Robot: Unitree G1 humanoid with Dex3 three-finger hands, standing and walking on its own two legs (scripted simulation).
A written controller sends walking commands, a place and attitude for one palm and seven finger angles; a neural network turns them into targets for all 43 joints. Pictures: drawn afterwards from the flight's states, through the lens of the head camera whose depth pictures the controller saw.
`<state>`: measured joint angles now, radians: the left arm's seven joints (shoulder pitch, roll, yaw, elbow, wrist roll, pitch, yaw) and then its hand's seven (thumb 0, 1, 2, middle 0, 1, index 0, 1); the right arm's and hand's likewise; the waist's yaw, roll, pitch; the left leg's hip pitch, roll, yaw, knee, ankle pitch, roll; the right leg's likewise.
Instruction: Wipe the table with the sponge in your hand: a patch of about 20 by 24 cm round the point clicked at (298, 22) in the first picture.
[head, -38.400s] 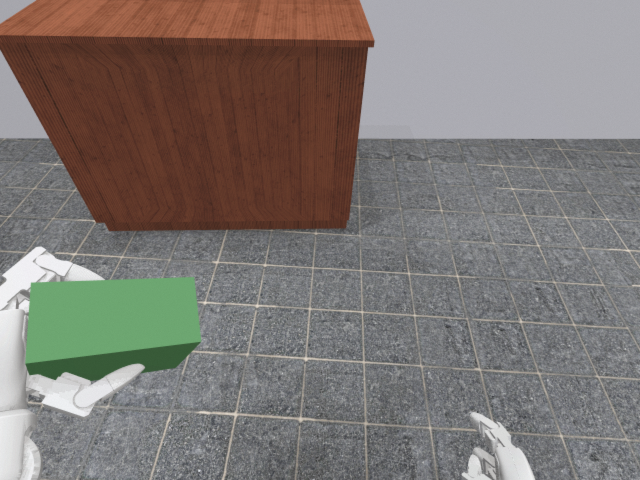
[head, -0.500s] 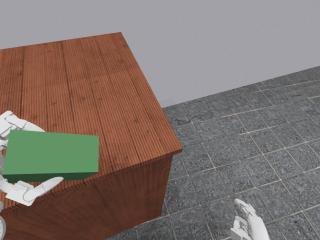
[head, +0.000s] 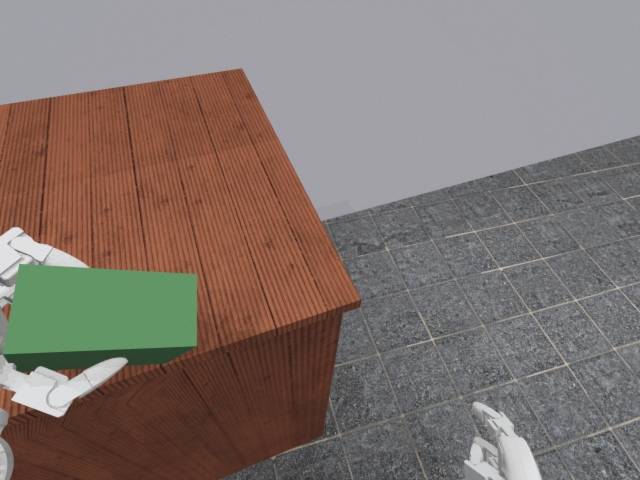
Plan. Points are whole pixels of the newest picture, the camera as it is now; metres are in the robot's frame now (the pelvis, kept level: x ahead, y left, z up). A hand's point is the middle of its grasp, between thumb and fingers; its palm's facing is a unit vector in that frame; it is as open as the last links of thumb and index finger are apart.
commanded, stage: shuffle to correct the standing spot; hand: left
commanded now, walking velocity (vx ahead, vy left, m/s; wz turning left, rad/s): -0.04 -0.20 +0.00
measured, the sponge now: (133, 322) +0.23 +0.19 +0.14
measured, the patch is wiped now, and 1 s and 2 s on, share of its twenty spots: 0.00 0.00 0.00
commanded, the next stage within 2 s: none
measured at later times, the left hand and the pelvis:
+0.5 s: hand (58, 331) +0.21 +0.24 +0.17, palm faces +0.33 -0.86 -0.38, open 10.5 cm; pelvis +0.00 +0.00 +0.00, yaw +0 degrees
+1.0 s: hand (65, 315) +0.22 +0.24 +0.17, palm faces +0.32 -0.86 -0.40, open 10.5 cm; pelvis +0.00 +0.00 +0.00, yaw +0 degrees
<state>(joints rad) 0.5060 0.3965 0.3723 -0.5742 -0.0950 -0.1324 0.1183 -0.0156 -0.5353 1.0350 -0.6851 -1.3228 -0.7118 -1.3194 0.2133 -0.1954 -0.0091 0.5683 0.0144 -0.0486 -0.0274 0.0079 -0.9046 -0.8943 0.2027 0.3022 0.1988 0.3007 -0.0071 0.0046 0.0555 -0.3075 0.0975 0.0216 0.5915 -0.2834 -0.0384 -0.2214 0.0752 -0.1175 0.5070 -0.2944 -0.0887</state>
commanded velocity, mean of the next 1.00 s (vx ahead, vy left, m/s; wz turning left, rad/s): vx -0.04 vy -0.20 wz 0.00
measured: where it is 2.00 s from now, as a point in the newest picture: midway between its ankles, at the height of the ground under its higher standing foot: outside the picture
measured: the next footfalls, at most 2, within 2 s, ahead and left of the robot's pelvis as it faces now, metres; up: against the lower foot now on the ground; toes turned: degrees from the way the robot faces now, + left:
none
